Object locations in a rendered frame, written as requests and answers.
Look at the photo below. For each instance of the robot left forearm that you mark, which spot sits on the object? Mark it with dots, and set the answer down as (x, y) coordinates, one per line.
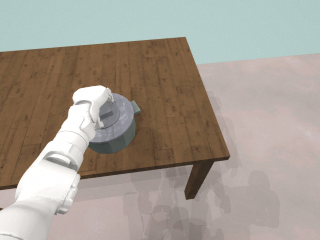
(71, 141)

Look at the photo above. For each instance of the knob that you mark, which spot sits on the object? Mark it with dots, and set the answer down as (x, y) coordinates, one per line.
(105, 111)

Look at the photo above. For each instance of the pot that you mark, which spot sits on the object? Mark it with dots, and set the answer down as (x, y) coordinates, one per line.
(119, 143)

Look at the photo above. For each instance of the table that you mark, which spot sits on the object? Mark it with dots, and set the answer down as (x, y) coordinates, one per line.
(176, 126)

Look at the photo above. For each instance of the left robot upper arm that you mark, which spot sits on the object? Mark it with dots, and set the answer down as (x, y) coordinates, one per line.
(49, 190)

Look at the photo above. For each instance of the left robot hand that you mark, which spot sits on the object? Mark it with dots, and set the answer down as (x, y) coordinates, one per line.
(99, 94)

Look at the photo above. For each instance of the lid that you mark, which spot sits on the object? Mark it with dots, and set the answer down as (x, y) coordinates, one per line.
(118, 123)

